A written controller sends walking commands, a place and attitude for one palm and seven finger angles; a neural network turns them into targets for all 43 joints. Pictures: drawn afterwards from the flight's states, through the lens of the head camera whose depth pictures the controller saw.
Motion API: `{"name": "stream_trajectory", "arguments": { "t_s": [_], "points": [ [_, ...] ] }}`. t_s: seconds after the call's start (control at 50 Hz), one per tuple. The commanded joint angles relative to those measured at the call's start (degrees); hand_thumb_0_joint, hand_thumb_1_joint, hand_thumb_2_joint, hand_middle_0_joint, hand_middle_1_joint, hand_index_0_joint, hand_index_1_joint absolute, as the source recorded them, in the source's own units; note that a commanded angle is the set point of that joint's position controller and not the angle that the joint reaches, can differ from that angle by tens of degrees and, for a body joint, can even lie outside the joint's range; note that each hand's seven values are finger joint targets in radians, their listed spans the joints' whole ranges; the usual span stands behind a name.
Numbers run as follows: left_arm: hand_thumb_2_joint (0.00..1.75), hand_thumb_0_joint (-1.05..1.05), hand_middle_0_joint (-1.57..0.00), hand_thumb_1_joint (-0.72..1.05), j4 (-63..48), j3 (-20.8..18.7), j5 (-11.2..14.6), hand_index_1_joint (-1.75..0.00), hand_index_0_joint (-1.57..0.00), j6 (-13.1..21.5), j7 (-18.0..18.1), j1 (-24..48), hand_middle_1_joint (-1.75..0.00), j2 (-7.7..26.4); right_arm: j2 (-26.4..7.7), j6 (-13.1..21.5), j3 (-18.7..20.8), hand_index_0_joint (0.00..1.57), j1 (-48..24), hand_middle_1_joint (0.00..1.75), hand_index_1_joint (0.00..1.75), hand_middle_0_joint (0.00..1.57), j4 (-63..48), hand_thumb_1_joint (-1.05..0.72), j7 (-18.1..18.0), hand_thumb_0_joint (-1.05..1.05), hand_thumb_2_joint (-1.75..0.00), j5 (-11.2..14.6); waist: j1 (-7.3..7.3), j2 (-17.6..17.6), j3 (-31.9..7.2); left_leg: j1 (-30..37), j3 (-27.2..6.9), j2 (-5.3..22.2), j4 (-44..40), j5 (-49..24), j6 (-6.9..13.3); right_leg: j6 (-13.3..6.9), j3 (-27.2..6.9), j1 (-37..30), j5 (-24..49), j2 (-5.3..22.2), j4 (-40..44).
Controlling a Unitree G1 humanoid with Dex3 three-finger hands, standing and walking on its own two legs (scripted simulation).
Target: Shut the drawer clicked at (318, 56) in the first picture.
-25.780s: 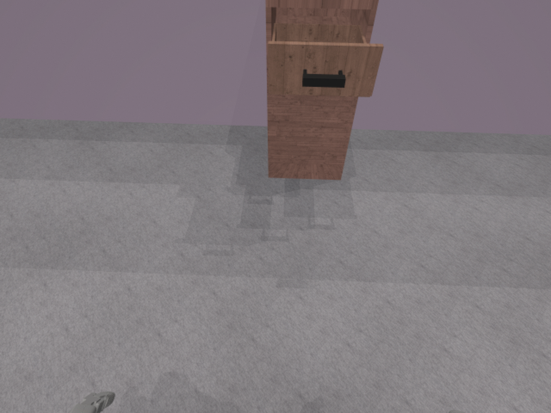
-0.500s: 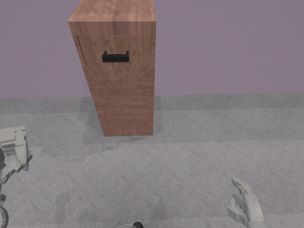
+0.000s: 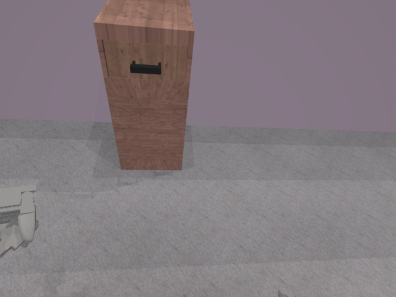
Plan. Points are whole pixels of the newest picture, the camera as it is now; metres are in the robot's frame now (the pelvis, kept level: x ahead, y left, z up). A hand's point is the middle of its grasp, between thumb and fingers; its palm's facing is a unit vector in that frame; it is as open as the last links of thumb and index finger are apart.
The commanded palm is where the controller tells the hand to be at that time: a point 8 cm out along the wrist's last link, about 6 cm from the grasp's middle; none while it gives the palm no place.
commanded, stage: stop stepping back and stand still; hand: left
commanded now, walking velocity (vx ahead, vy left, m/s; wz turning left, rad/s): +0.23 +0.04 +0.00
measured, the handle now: (146, 66) +1.00 +0.21 -0.03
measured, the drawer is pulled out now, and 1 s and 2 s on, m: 0.00 0.00 0.00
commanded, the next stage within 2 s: let the arm hang, fingers relaxed in 0.82 s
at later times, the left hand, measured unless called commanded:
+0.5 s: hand (26, 239) +0.16 +0.23 +0.17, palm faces +0.39 -0.78 -0.49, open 3.3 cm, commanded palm +0.11 +0.28 +0.17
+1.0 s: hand (35, 238) +0.20 +0.27 +0.08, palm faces +0.23 -0.81 -0.54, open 3.2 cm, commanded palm none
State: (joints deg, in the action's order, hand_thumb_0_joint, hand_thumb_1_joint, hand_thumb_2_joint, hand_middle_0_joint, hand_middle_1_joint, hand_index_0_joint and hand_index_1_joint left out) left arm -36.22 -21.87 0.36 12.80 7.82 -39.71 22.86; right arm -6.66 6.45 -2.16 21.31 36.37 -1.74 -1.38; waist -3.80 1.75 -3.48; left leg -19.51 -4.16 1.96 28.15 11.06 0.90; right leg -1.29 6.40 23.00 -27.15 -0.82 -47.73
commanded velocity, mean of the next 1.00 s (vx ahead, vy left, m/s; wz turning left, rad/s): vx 0.02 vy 0.00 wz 0.00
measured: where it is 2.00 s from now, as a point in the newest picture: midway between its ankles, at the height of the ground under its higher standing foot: outside the picture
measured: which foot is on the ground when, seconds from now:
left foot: down 0.00-1.00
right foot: up 0.00-0.04, down 0.06-1.00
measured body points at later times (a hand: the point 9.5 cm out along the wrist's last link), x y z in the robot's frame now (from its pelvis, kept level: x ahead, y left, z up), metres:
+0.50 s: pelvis +0.00 +0.00 -0.01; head +0.01 +0.00 +0.44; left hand +0.14 +0.27 +0.20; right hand +0.17 -0.21 -0.11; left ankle +0.02 +0.12 -0.71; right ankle -0.01 -0.08 -0.74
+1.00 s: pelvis +0.01 +0.02 -0.01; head +0.04 +0.00 +0.44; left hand +0.19 +0.31 +0.11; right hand +0.22 -0.22 -0.11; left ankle +0.02 +0.12 -0.74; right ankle -0.01 -0.08 -0.74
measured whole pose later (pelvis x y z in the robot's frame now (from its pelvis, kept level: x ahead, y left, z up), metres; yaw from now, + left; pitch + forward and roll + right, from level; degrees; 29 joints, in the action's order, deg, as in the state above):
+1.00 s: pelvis +0.01 +0.02 -0.01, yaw +5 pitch +2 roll +0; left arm -12.6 -12.5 -0.8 9.0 2.5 -26.8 24.3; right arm -15.9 5.0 1.3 7.4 38.3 0.5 0.8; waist 0.1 -3.0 0.1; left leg -19.1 3.6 0.1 32.1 15.1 1.4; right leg -1.3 4.5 14.5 -19.7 0.3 -32.5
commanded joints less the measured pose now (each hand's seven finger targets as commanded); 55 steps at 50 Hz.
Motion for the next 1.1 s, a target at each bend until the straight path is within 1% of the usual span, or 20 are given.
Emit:
{"name": "stream_trajectory", "arguments": {
  "t_s": [0.0, 0.02, 0.04, 0.06, 0.12, 0.18, 0.22, 0.24, 0.26, 0.36, 0.4, 0.5, 0.56, 0.6, 0.68, 0.78, 0.88, 0.9, 0.98, 1.08],
  "points": [
    [0.90, 0.00, -1.40, 0.90, -17.0, -8.4, -0.2, -1.60, -1.40, 3.0, 2.0, 0.7, -1.60, 12.2, -10.2, 2.1, 4.4, 0.20, -12.0, 0.30, 0.30, 0.20, -8.8, -0.90, -1.9, 0.00, -0.90, -0.3, 4.53, -7.5, -1.2, -19.7, 0.0, 1.1, 6.2, 22.5, 2.3, -4.0, -6.0, -26.1, -4.5, 4.3, 25.8],
    [0.90, 0.00, -1.40, 0.90, -16.2, -8.9, 0.5, -1.60, -1.40, 2.8, 1.6, 3.4, -1.60, 12.3, -9.0, 1.3, 5.0, 0.20, -12.1, 0.30, 0.30, 0.20, -8.2, -0.90, -1.8, 0.00, -0.90, 0.6, 4.28, 8.0, 0.0, -25.3, 4.4, -2.6, 22.8, 16.9, 0.9, -8.2, -24.0, -25.8, -5.6, 16.5, 34.6],
    [0.90, 0.00, -1.40, 0.90, -15.2, -11.5, 1.5, -1.60, -1.40, 3.1, 1.6, 7.3, -1.60, 15.1, -10.6, 1.7, 6.0, 0.20, -12.6, 0.30, 0.30, 0.20, -8.2, -0.90, -2.6, 0.00, -0.90, 0.9, 3.31, 11.2, 3.9, -27.9, 3.8, -2.1, 36.1, 13.4, -0.1, -11.7, -34.1, -19.7, 2.2, 24.1, 37.8],
    [0.90, 0.00, -1.40, 0.90, -15.9, -14.5, 1.9, -1.60, -1.40, 4.2, 1.9, 10.7, -1.60, 17.5, -10.4, 2.3, 5.9, 0.20, -11.9, 0.30, 0.30, 0.20, -7.0, -0.90, -2.9, 0.00, -0.90, 0.0, 1.95, 8.6, 3.8, -28.0, 3.7, -0.2, 39.9, 10.7, -0.9, -12.9, -32.0, -19.0, 14.9, 24.8, 35.6],
    [0.90, 0.00, -1.40, 0.90, -6.7, -9.1, 1.0, -1.60, -1.40, 3.7, 1.4, 9.7, -1.60, 9.2, -10.5, 2.6, 6.4, 0.20, -11.8, 0.30, 0.30, 0.20, -6.0, -0.90, -3.4, 0.00, -0.90, 1.0, 1.77, 3.3, 4.3, -7.2, 1.9, 4.4, 20.6, 8.9, 0.7, -10.4, -21.8, -2.5, -7.1, 19.7, 29.6],
    [0.90, 0.00, -1.40, 0.90, -2.3, -4.5, 1.3, -1.60, -1.40, 3.7, 1.6, 10.3, -1.60, 5.4, -9.9, 3.0, 4.9, 0.20, -12.6, 0.30, 0.30, 0.20, -5.2, -0.90, -4.0, 0.00, -0.90, 0.9, 1.87, -1.4, 6.2, 8.8, 11.2, -1.1, 5.0, 7.2, 1.0, -5.5, -6.1, 4.3, -9.4, 11.5, 22.7],
    [0.90, 0.00, -1.40, 0.90, -3.6, -3.2, 1.3, -1.60, -1.40, 4.6, 1.3, 12.9, -1.60, 4.7, -12.2, 4.0, 5.2, 0.20, -12.9, 0.30, 0.30, 0.20, -6.7, -0.90, -4.4, 0.00, -0.90, 0.9, 2.15, -12.3, 8.4, 8.1, -7.9, 7.9, -7.4, 15.5, 5.2, -0.4, -2.2, 7.3, -5.3, 4.0, 7.5],
    [0.90, 0.00, -1.40, 0.90, -5.3, -3.4, 1.1, -1.60, -1.40, 5.4, 1.3, 14.8, -1.60, 5.5, -12.7, 4.1, 5.0, 0.20, -13.2, 0.30, 0.30, 0.20, -7.6, -0.90, -4.1, 0.00, -0.90, 1.2, 2.10, -15.4, 8.9, 4.6, -22.0, 15.3, -14.6, 19.5, 9.3, 1.0, -1.8, 7.1, -6.2, 0.4, -1.9],
    [0.90, 0.00, -1.40, 0.90, -7.1, -5.6, 0.6, -1.60, -1.40, 5.7, 1.2, 16.4, -1.60, 8.4, -12.4, 4.4, 5.3, 0.20, -13.2, 0.30, 0.30, 0.20, -8.1, -0.90, -3.8, 0.00, -0.90, 0.9, 2.88, -10.0, 8.7, 1.1, -23.4, 16.7, -17.7, 17.9, 10.7, 0.8, -3.4, 3.8, -6.5, -0.1, -6.8],
    [0.90, 0.00, -1.40, 0.90, -12.7, -8.0, 0.6, -1.60, -1.40, 4.5, 0.6, 5.7, -1.60, 10.0, -11.2, 3.4, 4.8, 0.20, -14.8, 0.30, 0.30, 0.20, -10.5, -0.90, -1.8, 0.00, -0.90, 1.0, 4.46, -10.2, 4.3, -13.2, -1.4, 6.8, -5.9, 22.3, 3.1, -0.8, -6.5, -18.6, 0.1, 2.3, 18.3],
    [0.90, 0.00, -1.40, 0.90, -15.2, -9.5, 1.4, -1.60, -1.40, 3.7, 0.7, 3.4, -1.60, 11.5, -10.0, 1.9, 5.3, 0.20, -15.4, 0.30, 0.30, 0.20, -11.7, -0.90, -1.1, 0.00, -0.90, 1.1, 4.58, 8.4, 4.2, -14.5, 6.4, -3.3, 23.2, 14.9, -1.0, -7.0, -33.9, -10.5, -11.6, 17.6, 38.2],
    [0.90, 0.00, -1.40, 0.90, -7.4, -7.1, 1.8, -1.60, -1.40, 3.9, 1.7, 3.9, -1.60, 7.2, -8.8, 2.7, 4.0, 0.20, -13.7, 0.30, 0.30, 0.20, -9.0, -0.90, -2.0, 0.00, -0.90, 1.2, 2.71, 2.5, 1.9, -6.6, 6.6, 0.5, 14.6, 8.3, -1.0, -7.5, -16.7, -14.9, 33.0, 14.3, 25.6],
    [0.90, 0.00, -1.40, 0.90, -2.5, -6.5, 1.7, -1.60, -1.40, 3.7, 2.3, 4.9, -1.60, 6.6, -9.8, 3.0, 4.2, 0.20, -13.1, 0.30, 0.30, 0.20, -7.8, -0.90, -2.8, 0.00, -0.90, 1.2, 3.14, 3.7, -1.5, 7.0, 8.5, -1.4, -1.4, -4.5, 0.3, -2.5, -10.6, -15.3, 37.5, 10.0, 20.5],
    [0.90, 0.00, -1.40, 0.90, -3.3, -4.7, 1.7, -1.60, -1.40, 3.5, 2.0, 5.9, -1.60, 5.8, -11.5, 3.3, 5.2, 0.20, -13.7, 0.30, 0.30, 0.20, -8.6, -0.90, -3.2, 0.00, -0.90, 1.7, 3.65, -2.5, -3.3, 17.1, 0.8, 6.3, -3.3, -21.7, 3.4, 2.2, -7.4, -9.6, 31.3, 5.8, 14.3],
    [0.90, 0.00, -1.40, 0.90, -9.1, -5.6, 0.6, -1.60, -1.40, 3.8, 1.3, 6.7, -1.60, 8.5, -11.1, 2.6, 4.3, 0.20, -13.7, 0.30, 0.30, 0.20, -9.3, -0.90, -2.1, 0.00, -0.90, 1.6, 3.66, -6.8, -2.4, 15.6, -1.9, 8.3, -1.3, -35.2, 4.4, 2.3, -4.9, -10.6, 24.5, 2.9, 17.9],
    [0.90, 0.00, -1.40, 0.90, -11.4, -7.9, 2.0, -1.60, -1.40, 3.9, 1.4, -0.6, -1.60, 9.3, -11.1, 1.7, 4.8, 0.20, -14.6, 0.30, 0.30, 0.20, -11.1, -0.90, -1.1, 0.00, -0.90, 2.4, 3.68, 0.5, -5.7, 7.5, 5.6, 2.0, 3.9, -22.2, 0.7, 0.4, -10.5, -21.6, 49.6, 8.2, 20.7],
    [0.90, 0.00, -1.40, 0.90, -8.3, -9.7, 3.0, -1.60, -1.40, 3.7, 1.4, -3.8, -1.60, 9.0, -10.8, -0.5, 4.9, 0.20, -14.8, 0.30, 0.30, 0.20, -11.8, -0.90, -1.7, 0.00, -0.90, 2.4, 3.49, -4.6, -4.8, 10.0, 4.6, 3.3, -0.5, -22.1, 0.7, 0.8, -8.8, -17.7, 39.4, 6.0, 21.2],
    [0.90, 0.00, -1.40, 0.90, 38.5, 17.5, -2.1, -1.60, -1.40, -3.8, -6.2, 9.0, -1.60, 1.2, -18.4, 3.9, 7.0, 0.20, -18.6, 0.30, 0.30, 0.20, 0.6, -0.90, 3.1, 0.00, -0.90, 3.1, 0.66, -3.8, -2.1, 9.1, 3.6, 5.2, 6.6, -26.4, 1.0, -0.1, -4.9, -8.0, 42.9, 9.0, 13.8],
    [0.90, 0.00, -1.24, 0.90, 46.0, 15.8, -2.3, -1.43, -1.24, -11.3, -7.7, 15.3, -1.43, -0.4, -17.7, -2.5, 5.7, 0.20, -14.0, 0.30, 0.30, 0.20, 0.8, -0.90, 2.6, 0.00, -0.90, 1.4, 3.76, 0.2, -1.0, -2.3, -3.2, 8.1, 0.9, -8.4, 4.4, 0.8, -6.2, -8.2, 15.6, 5.9, 14.5],
    [0.90, 0.00, -1.04, 0.90, 63.5, 17.2, -2.1, -1.21, -1.04, -11.6, -7.3, 24.4, -1.21, 2.2, -17.6, -4.7, 5.2, 0.20, -13.4, 0.30, 0.30, 0.20, 3.9, -0.90, 1.7, 0.00, -0.90, 0.2, 3.02, 11.8, -1.1, 4.9, 1.5, 1.8, 4.5, -8.9, 1.7, -3.3, -10.2, -8.7, 30.1, 10.9, 20.8]
  ]
}}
